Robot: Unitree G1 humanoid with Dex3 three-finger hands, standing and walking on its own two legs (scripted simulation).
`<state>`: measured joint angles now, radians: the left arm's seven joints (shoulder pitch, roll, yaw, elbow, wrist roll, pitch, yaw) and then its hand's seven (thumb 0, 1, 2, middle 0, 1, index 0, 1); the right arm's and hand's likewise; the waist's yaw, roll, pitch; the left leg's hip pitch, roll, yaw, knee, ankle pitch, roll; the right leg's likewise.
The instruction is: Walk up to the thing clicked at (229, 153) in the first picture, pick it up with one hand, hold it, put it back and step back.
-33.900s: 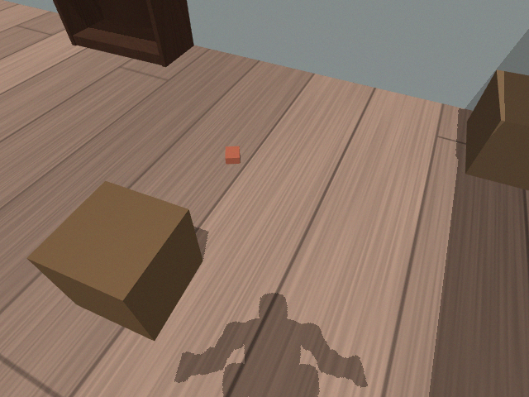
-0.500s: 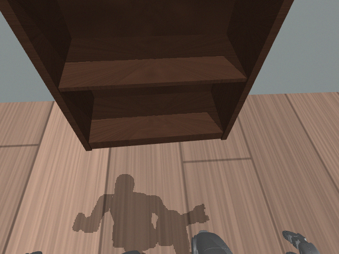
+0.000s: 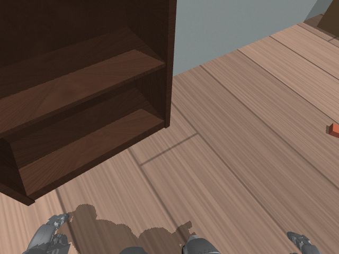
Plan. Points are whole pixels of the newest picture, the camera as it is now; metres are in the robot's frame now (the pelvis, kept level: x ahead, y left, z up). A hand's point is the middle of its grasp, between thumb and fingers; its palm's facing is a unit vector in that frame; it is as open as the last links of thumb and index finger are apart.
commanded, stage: walk up
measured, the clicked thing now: (338, 131) +0.97 -1.19 -0.73
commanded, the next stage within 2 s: none
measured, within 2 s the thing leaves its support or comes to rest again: neither
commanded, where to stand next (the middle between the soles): +0.08 -0.06 m, yaw -64 degrees
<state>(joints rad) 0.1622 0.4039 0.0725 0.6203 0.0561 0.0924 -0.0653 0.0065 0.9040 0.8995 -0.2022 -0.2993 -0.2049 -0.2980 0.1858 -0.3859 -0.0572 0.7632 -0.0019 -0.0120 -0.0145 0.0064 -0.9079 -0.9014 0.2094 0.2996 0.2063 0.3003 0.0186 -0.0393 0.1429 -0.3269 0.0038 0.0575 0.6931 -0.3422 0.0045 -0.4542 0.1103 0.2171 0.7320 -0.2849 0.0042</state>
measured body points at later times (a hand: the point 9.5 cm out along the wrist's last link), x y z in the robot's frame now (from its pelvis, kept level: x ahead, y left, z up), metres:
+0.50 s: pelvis +0.01 -0.03 +0.01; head +0.05 -0.07 +0.45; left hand +0.25 +0.20 -0.08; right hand -0.08 -0.35 -0.11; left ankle +0.07 +0.10 -0.66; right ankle -0.03 -0.15 -0.72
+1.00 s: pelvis +0.03 -0.03 -0.01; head +0.07 -0.07 +0.43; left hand +0.34 +0.12 -0.11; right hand -0.14 -0.33 -0.11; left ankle +0.17 +0.03 -0.71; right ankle -0.05 -0.12 -0.72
